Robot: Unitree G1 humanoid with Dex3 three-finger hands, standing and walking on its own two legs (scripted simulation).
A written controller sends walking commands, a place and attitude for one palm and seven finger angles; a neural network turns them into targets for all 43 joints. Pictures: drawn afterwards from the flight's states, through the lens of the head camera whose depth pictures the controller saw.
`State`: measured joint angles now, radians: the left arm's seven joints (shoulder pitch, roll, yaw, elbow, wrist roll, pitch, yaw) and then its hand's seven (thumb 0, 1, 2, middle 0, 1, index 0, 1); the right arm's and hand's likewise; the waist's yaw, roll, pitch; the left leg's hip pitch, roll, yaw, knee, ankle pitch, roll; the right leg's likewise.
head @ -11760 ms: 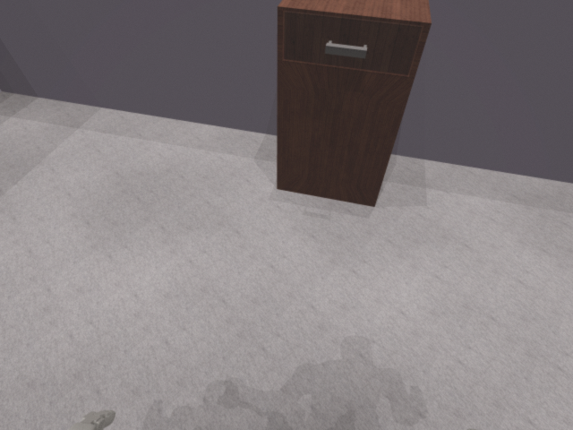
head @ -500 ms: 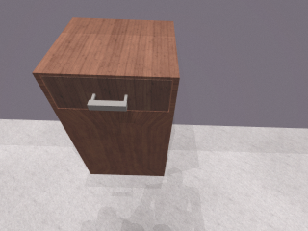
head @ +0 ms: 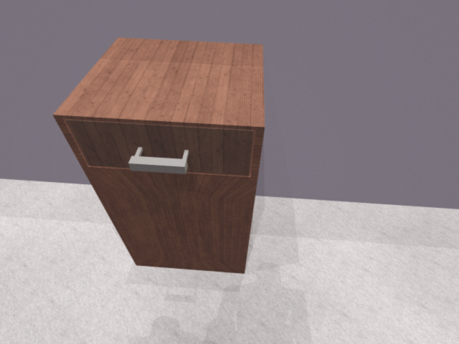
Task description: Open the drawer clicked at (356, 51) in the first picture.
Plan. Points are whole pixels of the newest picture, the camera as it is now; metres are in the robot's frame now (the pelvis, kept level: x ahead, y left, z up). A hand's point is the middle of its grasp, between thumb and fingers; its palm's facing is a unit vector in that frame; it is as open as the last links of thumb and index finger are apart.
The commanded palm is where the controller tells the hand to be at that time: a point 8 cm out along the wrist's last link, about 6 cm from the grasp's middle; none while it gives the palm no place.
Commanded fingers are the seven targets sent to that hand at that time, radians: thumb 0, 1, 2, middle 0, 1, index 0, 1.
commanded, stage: come to a stop and stand still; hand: left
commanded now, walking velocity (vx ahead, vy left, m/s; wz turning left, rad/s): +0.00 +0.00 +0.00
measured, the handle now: (160, 158) +0.53 +0.21 -0.02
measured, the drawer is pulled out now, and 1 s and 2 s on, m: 0.00 0.00 0.00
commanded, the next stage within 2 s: look again from close up in 0.14 s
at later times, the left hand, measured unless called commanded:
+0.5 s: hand out of the picture +0.01 +0.20 -0.18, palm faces +0.05 -0.97 -0.23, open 7.4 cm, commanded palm none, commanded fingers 0.00 0.90 0.90 -0.20 -0.30 -0.20 -0.30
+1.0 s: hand out of the picture +0.05 +0.24 -0.12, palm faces -0.01 -0.91 -0.41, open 7.4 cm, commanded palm +0.07 +0.26 -0.06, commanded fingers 0.00 0.74 0.83 -0.21 -0.41 -0.21 -0.41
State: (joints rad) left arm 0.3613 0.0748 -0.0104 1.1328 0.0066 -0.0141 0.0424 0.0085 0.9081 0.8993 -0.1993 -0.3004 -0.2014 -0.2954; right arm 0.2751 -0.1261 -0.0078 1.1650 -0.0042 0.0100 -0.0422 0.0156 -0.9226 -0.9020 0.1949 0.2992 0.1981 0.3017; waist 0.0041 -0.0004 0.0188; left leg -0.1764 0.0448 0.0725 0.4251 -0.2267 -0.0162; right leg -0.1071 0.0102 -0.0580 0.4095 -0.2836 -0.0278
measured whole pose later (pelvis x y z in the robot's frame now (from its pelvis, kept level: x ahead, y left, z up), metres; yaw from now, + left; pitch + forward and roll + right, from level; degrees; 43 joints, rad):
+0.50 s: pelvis +0.00 +0.01 -0.01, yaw +1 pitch -1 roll +0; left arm 0.32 0.18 0.00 1.04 0.01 -0.02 0.05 0.01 0.90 0.90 -0.20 -0.30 -0.20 -0.30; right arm 0.30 -0.16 -0.01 1.04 -0.02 0.00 -0.03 0.01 -0.91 -0.90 0.19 0.30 0.20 0.30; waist -0.01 0.01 -0.01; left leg -0.23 0.03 0.06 0.55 -0.29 0.00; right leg -0.15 -0.01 -0.07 0.52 -0.34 -0.02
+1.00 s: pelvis -0.05 +0.05 -0.01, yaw +0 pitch -1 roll +1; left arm 0.50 0.24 -0.08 0.32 0.13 0.09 0.17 0.02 0.89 0.89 -0.21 -0.31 -0.21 -0.31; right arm 0.36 -0.18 0.02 0.89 0.05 -0.19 -0.08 0.01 -0.92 -0.90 0.20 0.30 0.20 0.30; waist 0.02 -0.02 0.02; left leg -0.29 -0.03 0.11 0.52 -0.21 0.06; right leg -0.28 -0.06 -0.03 0.61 -0.34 -0.02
